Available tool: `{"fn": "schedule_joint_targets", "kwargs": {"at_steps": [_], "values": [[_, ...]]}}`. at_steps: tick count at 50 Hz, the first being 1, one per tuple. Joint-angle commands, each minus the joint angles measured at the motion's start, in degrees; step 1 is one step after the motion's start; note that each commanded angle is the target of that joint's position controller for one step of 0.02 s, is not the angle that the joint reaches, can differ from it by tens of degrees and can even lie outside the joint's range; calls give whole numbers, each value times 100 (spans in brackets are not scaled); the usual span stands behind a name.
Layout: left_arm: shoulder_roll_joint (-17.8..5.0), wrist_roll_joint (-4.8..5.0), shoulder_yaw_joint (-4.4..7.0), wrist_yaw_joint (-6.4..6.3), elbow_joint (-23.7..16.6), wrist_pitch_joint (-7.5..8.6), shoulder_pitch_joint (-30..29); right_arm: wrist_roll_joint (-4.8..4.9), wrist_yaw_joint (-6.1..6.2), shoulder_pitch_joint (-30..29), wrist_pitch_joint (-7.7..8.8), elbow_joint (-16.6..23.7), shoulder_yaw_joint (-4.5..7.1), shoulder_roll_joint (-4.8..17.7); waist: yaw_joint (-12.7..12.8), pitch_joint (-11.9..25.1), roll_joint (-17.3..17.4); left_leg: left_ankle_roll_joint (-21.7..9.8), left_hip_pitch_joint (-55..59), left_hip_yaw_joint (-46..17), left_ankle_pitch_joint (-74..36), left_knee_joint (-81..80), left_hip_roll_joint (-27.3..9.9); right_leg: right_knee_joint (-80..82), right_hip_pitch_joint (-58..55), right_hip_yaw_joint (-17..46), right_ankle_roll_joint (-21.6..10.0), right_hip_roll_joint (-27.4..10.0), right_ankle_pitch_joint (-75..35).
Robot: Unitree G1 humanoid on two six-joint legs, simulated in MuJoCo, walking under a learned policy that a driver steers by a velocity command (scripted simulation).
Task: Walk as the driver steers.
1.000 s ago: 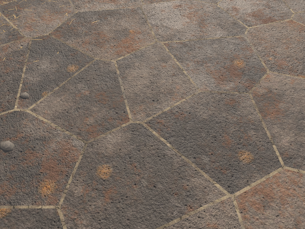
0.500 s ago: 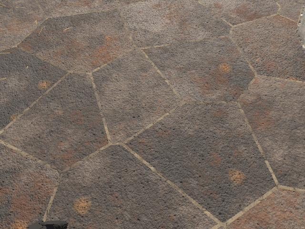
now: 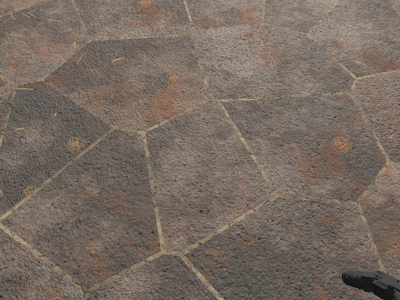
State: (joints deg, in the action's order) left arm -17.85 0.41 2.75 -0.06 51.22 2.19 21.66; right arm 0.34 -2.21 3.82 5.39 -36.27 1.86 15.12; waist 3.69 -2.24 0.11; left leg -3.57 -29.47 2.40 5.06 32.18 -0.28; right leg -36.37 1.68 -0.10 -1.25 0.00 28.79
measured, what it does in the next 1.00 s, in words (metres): walks ahead: right foot, then left foot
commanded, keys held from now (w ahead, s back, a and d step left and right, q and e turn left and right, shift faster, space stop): w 0.32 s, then no key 0.44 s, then w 0.24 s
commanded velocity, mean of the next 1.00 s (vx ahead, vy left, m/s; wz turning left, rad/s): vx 0.32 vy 0.00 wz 0.00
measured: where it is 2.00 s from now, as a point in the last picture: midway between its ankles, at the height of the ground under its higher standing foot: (243, 176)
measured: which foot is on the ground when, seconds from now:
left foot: down 0.00-0.50, up 0.52-0.84, down 0.86-1.00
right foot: up 0.00-0.46, down 0.48-0.90, up 0.92-1.00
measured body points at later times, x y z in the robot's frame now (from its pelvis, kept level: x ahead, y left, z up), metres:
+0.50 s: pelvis +0.27 -0.03 +0.00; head +0.31 -0.04 +0.45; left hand +0.49 +0.21 -0.08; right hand +0.29 -0.32 -0.12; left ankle +0.12 +0.10 -0.71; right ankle +0.41 -0.13 -0.72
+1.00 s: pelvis +0.39 -0.03 +0.02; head +0.39 -0.02 +0.47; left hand +0.53 +0.23 -0.10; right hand +0.42 -0.31 -0.10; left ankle +0.36 +0.10 -0.72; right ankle +0.39 -0.14 -0.68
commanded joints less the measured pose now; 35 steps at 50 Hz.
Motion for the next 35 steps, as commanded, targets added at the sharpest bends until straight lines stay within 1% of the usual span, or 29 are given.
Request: {"fn": "schedule_joint_targets", "kwargs": {"at_steps": [1, 2, 3, 4, 5, 6, 7, 8, 9, 11, 14, 16, 17, 19, 21, 22, 23, 24, 25, 26, 27, 28, 29, 30, 31, 32, 33, 35], "values": [[-611, 101, 18, 74, -488, 299, 245, -3, 48, 2220, -8, -139, 394, 1098, -985, 2252, 1142, -1323, 5113, -4291, 1594, -1349, -2109, -3913, 3816, 856, -147, 115, 379], [-820, 218, 87, 104, -685, 365, -339, -1, 69, 1824, -8, -123, 329, 949, -948, 1383, 809, -1115, 4383, -3381, 1270, -1449, -1940, -3897, 4115, 672, -194, -155, -119], [-724, 174, 60, 83, -750, 393, -632, -19, 72, 1480, -15, -99, 306, 913, -776, 924, 272, -1033, 3583, -2782, 525, -1559, -1730, -3640, 3971, 504, -165, -427, -615], [-673, 78, 81, 75, -769, 379, -747, -49, 57, 1235, -10, -92, 277, 800, -612, 591, 162, -1018, 2964, -2321, -79, -1720, -1526, -3303, 3800, 460, -107, -592, -916], [-609, 65, 88, 83, -741, 327, -607, -99, 54, 1118, 20, -90, 249, 714, -425, 561, 320, -1000, 2590, -2052, -374, -1885, -1396, -3138, 3454, 502, -66, -731, -1131], [-505, 68, 72, 77, -694, 266, -480, -79, 46, 1068, 53, -116, 249, 679, -335, 550, 378, -1037, 2402, -1867, -490, -2054, -1317, -2987, 3280, 480, -7, -765, -1221], [-405, 55, 52, 63, -665, 206, -415, -41, 44, 1066, 93, -169, 256, 694, -274, 507, 394, -1081, 2243, -1667, -649, -2181, -1283, -2844, 3224, 430, 55, -783, -1276], [-344, 33, 39, 50, -684, 156, -480, -19, 50, 1077, 122, -231, 269, 740, -242, 398, 375, -1106, 2097, -1493, -774, -2291, -1272, -2657, 3278, 401, 118, -811, -1364], [-312, 3, 28, 39, -750, 129, -659, -16, 69, 1109, 131, -290, 288, 806, -254, 274, 347, -1127, 2029, -1341, -881, -2388, -1254, -2412, 3428, 375, 187, -831, -1555], [-266, -33, 10, 40, -879, 134, -1074, -24, 120, 1228, 104, -397, 312, 886, -354, 111, 282, -1087, 2071, -1074, -917, -2505, -1172, -1733, 3668, 345, 281, -849, -2164], [-154, -20, -35, 101, -1003, 206, -1645, 2, 172, 1370, 45, -517, 322, 969, -559, -24, 297, -875, 2087, -634, -796, -2545, -954, -527, 3461, 190, 278, -692, -3152], [-130, 6, -56, 147, -1106, 247, -2031, 35, 187, 1599, 13, -649, 347, 1068, -728, -90, 301, -830, 2204, -564, -600, -2524, -991, -5, 3288, 69, 262, -554, -3465], [-139, 3, -54, 172, -1160, 267, -2180, 34, 195, 1675, -19, -724, 346, 1072, -770, -161, 295, -805, 2316, -550, -850, -2406, -1031, 205, 3253, 65, 233, -493, -3516], [-190, -28, -28, 236, -1241, 317, -2299, 33, 231, 1756, -103, -846, 348, 1075, -755, -116, 356, -686, 2681, -534, -1580, -2011, -1125, 537, 3159, 76, 111, -359, -3444], [-332, -63, 35, 283, -1207, 350, -2084, 38, 278, 1662, -170, -906, 364, 1116, -571, 108, 501, -505, 2971, -600, -2078, -1557, -1217, 732, 2821, 120, -57, -252, -3214], [-430, -89, 86, 278, -1105, 359, -1757, 46, 300, 1518, -198, -903, 372, 1146, -361, 296, 546, -391, 3020, -579, -2490, -1184, -1161, 856, 2388, 57, -149, -144, -3186], [-585, -135, 174, 251, -889, 372, -1139, 50, 319, 1399, -223, -883, 349, 1087, -49, 650, 464, -224, 2945, -457, -2884, -479, -907, 1063, 1555, -87, -273, -2, -3516], [-938, -189, 265, 198, -766, 378, -597, -41, 335, 1561, -219, -824, 264, 872, 85, 1252, 40, 63, 2439, -221, -1989, 605, -517, 862, 344, 278, -476, -522, -5518], [-1222, -326, 276, 141, -763, 316, -314, -150, 293, 2388, -170, -819, 79, 350, -184, 2126, -1185, 490, 559, -159, 1278, 2678, 168, 479, -1804, 2054, -1462, -2024, -7237], [-848, -189, 182, 159, -713, 236, -166, -64, 264, 2726, -163, -1053, 74, 424, -122, 2863, -1436, 626, 189, -906, 3555, 3610, 392, 761, -2027, 2958, -1904, -2384, -7214], [-744, -65, 159, 193, -746, 180, -459, 101, 251, 2413, -206, -1052, 208, 924, -67, 2375, -937, 612, -90, -1100, 3453, 3972, 151, 1042, -1407, 2524, -1735, -2150, -6009], [-612, -39, 123, 189, -795, 151, -904, 137, 292, 1908, -276, -938, 223, 946, -159, 1648, -591, 614, -370, -839, 3151, 3848, -93, 1279, -691, 2073, -1489, -1892, -5089], [-395, -60, 47, 182, -819, 136, -1290, 60, 354, 1605, -372, -902, 234, 890, -275, 1129, -347, 652, -315, -727, 2807, 3488, -291, 1535, 116, 1716, -1337, -1664, -4544], [-271, -115, 4, 177, -821, 135, -1565, 0, 410, 1578, -492, -898, 248, 821, -464, 917, -455, 673, 142, -750, 2468, 3077, -475, 1775, 852, 1447, -1217, -1501, -4118], [-285, -183, 16, 181, -788, 128, -1730, -23, 445, 1679, -586, -940, 233, 712, -585, 826, -653, 710, 608, -657, 2183, 2781, -466, 1983, 1374, 1237, -1169, -1337, -3861], [-290, -226, 22, 174, -754, 136, -1829, -34, 477, 1787, -634, -990, 214, 599, -654, 816, -752, 733, 918, -586, 2049, 2458, -449, 2087, 1640, 1025, -1178, -1235, -3820], [-293, -245, 26, 155, -710, 147, -1886, -46, 508, 1817, -649, -1018, 197, 526, -682, 837, -773, 744, 1131, -544, 1979, 2091, -442, 2127, 1767, 864, -1198, -1177, -3843], [-339, -220, 45, 107, -593, 143, -1855, -68, 533, 1633, -651, -1022, 156, 447, -593, 925, -743, 713, 1381, -519, 1636, 1383, -463, 2153, 1722, 749, -1202, -1151, -3524]]}}
Velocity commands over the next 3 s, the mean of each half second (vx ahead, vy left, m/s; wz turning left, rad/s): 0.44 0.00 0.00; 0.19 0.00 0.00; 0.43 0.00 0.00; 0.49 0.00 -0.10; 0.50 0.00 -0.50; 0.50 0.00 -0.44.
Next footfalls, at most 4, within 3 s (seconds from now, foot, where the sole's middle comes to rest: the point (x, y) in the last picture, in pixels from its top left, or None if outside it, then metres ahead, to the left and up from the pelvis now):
0.48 right None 0.45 -0.13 -0.76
0.86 left None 0.40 0.10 -0.76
1.22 right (272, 268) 0.56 -0.18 -0.76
1.70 left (207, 178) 0.89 0.05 -0.76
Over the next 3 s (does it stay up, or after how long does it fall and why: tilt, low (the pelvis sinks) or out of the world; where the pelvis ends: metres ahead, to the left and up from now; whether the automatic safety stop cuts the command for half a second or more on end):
stays up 1.43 -0.21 0.03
